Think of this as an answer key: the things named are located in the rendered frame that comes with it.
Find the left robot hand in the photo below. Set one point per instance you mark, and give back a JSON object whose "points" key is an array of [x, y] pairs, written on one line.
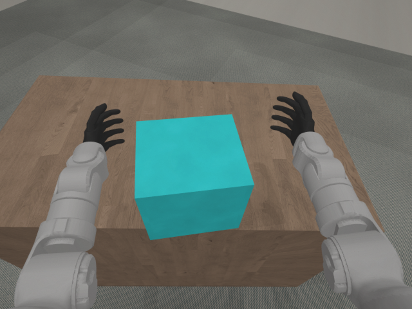
{"points": [[96, 127]]}

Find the right robot upper arm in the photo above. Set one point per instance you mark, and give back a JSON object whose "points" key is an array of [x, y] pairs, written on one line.
{"points": [[363, 266]]}

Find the left robot upper arm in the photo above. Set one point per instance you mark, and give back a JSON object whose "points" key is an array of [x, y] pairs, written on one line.
{"points": [[65, 280]]}

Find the right robot hand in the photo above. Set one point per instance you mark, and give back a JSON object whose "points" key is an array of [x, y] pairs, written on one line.
{"points": [[301, 117]]}

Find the robot right forearm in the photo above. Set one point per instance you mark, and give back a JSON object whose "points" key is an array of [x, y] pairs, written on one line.
{"points": [[338, 208]]}

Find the robot left forearm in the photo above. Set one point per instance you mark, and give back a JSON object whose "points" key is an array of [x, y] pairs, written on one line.
{"points": [[69, 226]]}

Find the pedestal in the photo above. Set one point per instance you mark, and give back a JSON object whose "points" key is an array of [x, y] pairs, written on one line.
{"points": [[278, 242]]}

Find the carton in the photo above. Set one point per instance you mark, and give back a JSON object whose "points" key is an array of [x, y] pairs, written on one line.
{"points": [[191, 175]]}

